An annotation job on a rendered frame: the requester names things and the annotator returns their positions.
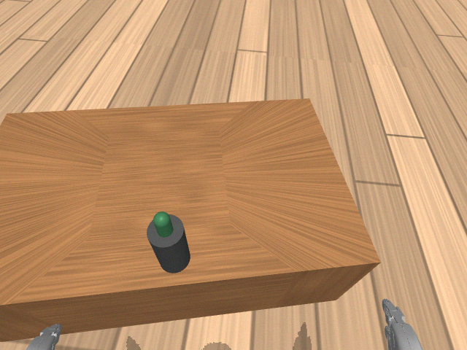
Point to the bottle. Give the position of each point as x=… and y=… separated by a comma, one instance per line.
x=166, y=235

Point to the left robot hand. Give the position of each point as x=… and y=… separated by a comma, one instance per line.
x=47, y=340

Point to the right robot hand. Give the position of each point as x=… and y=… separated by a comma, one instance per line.
x=399, y=335

